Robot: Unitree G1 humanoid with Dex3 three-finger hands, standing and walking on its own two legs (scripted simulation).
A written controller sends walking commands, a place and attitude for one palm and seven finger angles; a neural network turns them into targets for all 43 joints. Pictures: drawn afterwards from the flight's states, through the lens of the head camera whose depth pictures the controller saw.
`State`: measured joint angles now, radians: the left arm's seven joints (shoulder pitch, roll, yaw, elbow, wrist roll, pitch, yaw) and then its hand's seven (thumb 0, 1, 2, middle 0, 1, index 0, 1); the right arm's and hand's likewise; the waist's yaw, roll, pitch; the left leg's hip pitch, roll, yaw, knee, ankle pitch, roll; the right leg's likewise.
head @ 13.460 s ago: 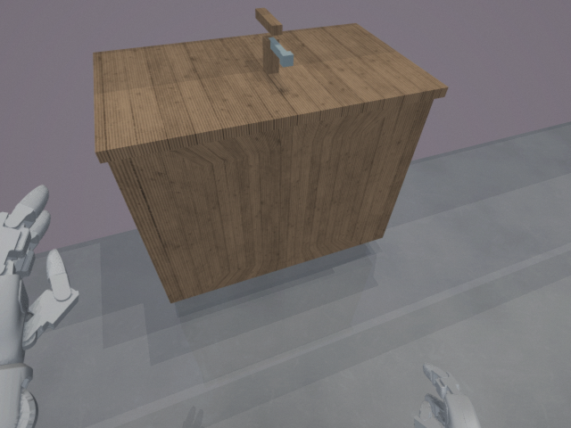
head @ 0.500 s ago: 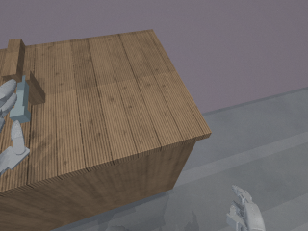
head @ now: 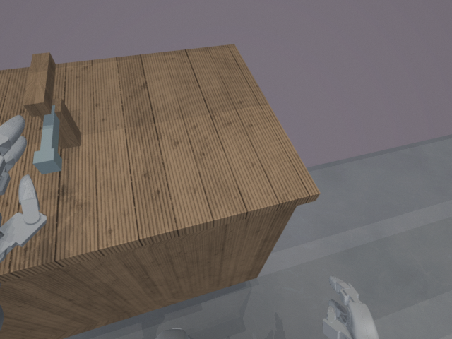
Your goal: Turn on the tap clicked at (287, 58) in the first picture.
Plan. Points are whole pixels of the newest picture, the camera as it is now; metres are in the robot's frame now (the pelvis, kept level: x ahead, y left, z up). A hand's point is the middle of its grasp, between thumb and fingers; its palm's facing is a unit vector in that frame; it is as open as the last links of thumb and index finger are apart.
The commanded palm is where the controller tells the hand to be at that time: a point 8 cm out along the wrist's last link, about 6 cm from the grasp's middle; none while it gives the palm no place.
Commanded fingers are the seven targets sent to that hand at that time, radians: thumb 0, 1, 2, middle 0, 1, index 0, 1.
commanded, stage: shuffle to correct the standing spot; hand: left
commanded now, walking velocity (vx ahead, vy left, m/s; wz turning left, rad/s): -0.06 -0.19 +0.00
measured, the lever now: (48, 161) +0.34 +0.31 +0.12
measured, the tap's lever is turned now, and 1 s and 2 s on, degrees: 0 0 0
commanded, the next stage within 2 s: come to a stop and stand still in 0.28 s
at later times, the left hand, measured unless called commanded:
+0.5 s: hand out of the picture +0.24 +0.28 +0.22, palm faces +0.41 -0.72 -0.56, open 7.4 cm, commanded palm +0.16 +0.27 +0.18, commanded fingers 0.00 0.90 0.90 -0.20 -0.30 -0.20 -0.30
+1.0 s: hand out of the picture +0.17 +0.30 +0.19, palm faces +0.43 -0.84 -0.34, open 7.4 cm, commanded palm +0.11 +0.32 +0.18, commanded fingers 0.00 0.90 0.90 -0.20 -0.30 -0.20 -0.30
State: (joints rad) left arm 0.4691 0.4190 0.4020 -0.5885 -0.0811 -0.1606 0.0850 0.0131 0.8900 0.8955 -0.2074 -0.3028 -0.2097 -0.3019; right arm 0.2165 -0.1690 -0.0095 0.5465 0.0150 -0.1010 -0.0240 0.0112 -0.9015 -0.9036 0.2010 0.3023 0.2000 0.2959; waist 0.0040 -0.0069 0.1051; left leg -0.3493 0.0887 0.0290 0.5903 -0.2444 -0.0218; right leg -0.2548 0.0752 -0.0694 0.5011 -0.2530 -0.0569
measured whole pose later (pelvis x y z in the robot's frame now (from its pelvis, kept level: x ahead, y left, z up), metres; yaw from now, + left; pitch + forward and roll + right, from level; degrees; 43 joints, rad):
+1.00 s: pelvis -0.06 +0.05 -0.01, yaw -2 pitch -4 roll -3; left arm 0.31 0.37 0.41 -0.44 -0.03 -0.21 0.10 0.01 0.89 0.90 -0.21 -0.30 -0.21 -0.30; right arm 0.27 -0.20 0.02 0.61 0.02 -0.15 0.02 0.01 -0.90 -0.90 0.20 0.30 0.20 0.30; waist 0.01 0.01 0.05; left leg -0.40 0.00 0.01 0.77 -0.37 0.02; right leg -0.26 0.02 -0.04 0.61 -0.28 -0.01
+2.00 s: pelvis -0.03 +0.11 +0.01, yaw -3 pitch -1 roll -1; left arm 0.44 0.38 0.36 -0.48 -0.02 -0.19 0.11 0.01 0.89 0.90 -0.21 -0.30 -0.21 -0.30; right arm 0.23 -0.17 0.03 0.59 0.01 -0.13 -0.02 0.01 -0.90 -0.90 0.20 0.30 0.20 0.30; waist 0.00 0.00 0.04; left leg -0.24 -0.08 0.00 0.44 -0.19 0.08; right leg -0.17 0.02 -0.03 0.42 -0.24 -0.02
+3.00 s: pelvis -0.02 +0.09 +0.01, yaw -2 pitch +0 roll -1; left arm 0.46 0.38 0.34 -0.46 -0.06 -0.15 0.12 0.01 0.89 0.90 -0.21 -0.30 -0.21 -0.30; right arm 0.21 -0.20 0.02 0.59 0.02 -0.08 -0.04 0.01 -0.90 -0.90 0.20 0.30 0.20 0.30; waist 0.01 0.00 0.02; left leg -0.23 -0.06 -0.02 0.44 -0.21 0.06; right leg -0.14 0.05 -0.05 0.38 -0.24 -0.04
